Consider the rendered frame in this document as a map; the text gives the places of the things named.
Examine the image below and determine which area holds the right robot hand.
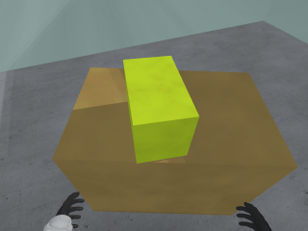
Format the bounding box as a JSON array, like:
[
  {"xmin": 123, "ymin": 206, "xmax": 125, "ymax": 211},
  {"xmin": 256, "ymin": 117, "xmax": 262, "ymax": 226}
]
[{"xmin": 236, "ymin": 202, "xmax": 272, "ymax": 231}]

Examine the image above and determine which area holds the left robot hand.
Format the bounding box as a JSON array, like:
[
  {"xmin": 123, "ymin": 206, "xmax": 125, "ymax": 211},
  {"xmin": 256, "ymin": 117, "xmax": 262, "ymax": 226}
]
[{"xmin": 56, "ymin": 192, "xmax": 85, "ymax": 228}]

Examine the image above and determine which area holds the carton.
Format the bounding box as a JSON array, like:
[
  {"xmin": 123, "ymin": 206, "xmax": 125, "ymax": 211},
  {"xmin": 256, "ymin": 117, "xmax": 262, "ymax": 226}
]
[{"xmin": 123, "ymin": 56, "xmax": 199, "ymax": 164}]

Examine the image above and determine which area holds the left robot forearm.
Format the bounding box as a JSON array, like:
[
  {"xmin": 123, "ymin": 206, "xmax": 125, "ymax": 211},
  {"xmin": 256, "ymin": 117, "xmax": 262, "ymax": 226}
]
[{"xmin": 43, "ymin": 215, "xmax": 73, "ymax": 231}]

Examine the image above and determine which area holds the pedestal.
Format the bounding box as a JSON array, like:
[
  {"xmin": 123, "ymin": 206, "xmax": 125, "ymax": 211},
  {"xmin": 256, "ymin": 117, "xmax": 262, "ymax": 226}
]
[{"xmin": 52, "ymin": 67, "xmax": 298, "ymax": 216}]

